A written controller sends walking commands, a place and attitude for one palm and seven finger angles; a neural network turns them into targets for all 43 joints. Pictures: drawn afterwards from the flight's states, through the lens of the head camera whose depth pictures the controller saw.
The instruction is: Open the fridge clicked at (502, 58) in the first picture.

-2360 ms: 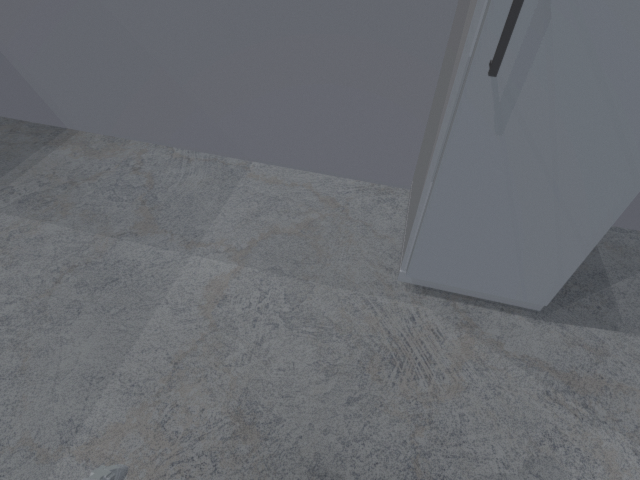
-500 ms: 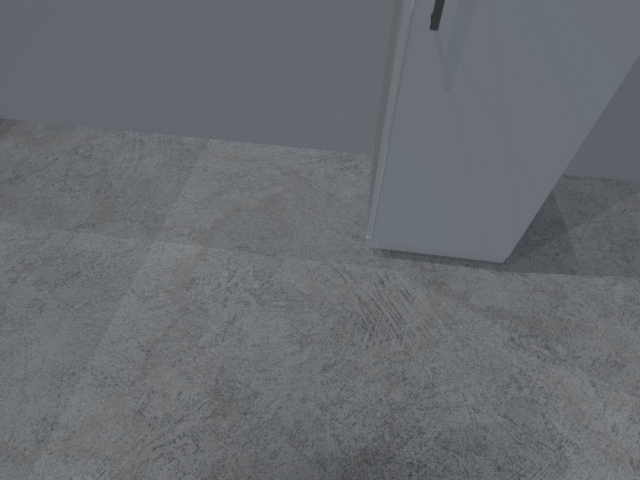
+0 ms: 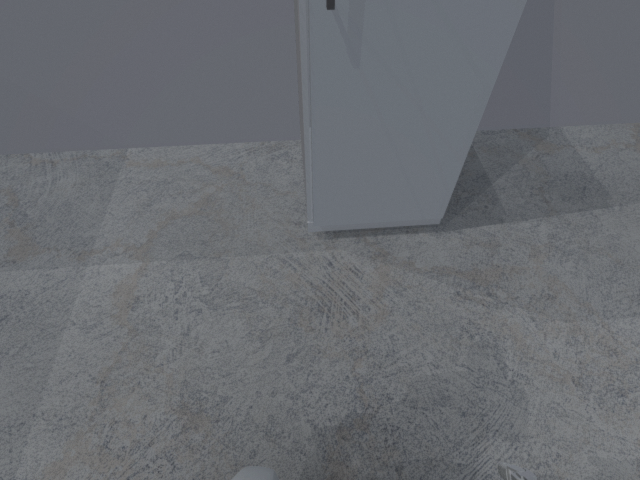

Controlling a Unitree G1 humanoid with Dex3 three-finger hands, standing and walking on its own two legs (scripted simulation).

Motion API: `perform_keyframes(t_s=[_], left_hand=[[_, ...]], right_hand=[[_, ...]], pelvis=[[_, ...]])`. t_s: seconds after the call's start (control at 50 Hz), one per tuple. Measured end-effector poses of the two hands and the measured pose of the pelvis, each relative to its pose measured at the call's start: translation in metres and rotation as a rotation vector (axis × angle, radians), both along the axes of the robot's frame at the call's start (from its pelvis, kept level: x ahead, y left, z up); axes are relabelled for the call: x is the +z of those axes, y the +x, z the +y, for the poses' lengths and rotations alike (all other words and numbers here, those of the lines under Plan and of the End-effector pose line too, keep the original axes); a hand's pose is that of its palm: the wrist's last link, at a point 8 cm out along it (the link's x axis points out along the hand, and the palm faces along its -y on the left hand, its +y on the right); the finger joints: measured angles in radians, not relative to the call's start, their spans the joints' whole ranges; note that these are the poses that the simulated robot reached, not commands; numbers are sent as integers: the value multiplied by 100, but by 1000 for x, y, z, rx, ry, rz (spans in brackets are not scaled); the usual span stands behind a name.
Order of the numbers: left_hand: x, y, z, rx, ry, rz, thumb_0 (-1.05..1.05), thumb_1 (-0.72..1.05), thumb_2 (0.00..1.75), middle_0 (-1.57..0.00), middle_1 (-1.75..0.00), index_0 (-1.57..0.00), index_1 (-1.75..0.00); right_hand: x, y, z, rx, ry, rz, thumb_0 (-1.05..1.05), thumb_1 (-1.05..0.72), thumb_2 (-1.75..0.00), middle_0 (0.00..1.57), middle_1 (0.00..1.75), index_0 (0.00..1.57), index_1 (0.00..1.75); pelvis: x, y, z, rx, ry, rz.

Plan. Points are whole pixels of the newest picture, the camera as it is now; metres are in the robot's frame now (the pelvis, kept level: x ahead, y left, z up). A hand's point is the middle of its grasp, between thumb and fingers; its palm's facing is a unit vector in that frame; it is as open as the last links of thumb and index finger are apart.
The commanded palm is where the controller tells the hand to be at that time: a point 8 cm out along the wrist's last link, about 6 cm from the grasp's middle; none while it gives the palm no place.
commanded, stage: walk to a spot facing it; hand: left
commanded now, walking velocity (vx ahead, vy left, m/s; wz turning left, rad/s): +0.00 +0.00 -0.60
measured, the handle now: out of the picture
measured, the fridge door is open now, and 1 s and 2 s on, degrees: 0 0 0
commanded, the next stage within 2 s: turn to face it in 1.44 s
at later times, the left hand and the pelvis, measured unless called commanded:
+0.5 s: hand out of the picture +0.12 +0.23 -0.17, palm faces -0.31 -0.93 -0.18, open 7.4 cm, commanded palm none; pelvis -0.02 +0.05 +0.00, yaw -21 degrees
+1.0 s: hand (270, 414) +0.23 +0.11 -0.19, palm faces -0.53 -0.83 -0.18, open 7.3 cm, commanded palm none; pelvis +0.12 -0.04 -0.01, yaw -35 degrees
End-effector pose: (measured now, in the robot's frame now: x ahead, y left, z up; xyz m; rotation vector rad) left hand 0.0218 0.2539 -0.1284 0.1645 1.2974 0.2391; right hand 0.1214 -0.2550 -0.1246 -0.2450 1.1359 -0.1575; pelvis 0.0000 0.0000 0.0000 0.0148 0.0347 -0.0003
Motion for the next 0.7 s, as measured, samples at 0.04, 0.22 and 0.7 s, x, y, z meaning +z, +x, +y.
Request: perform_keyframes(t_s=[0.04, 0.22, 0.7], left_hand=[[-3, 5, 10, -21, -2, -10, 1, 91, 90, -20, -30, -21, -30], [-19, 42, 57, -148, -30, -47, 1, 91, 90, -20, -30, -20, -30], [-7, 207, -90, -653, -79, -182, 1, 91, 90, -20, -30, -20, -30]], right_hand=[[4, -1, 7, -14, -7, -23, 1, -91, -89, 20, 30, 20, 30], [23, -55, 44, -116, -47, -70, 1, -90, -89, 20, 30, 20, 30], [-25, -288, 51, -643, 95, 333, 1, -90, -89, 20, 30, 20, 30]], pelvis=[[-1, -3, 8, -24, -6, 2], [-3, -19, 47, -136, -36, -20], [-19, 8, 1, -481, -38, 4]])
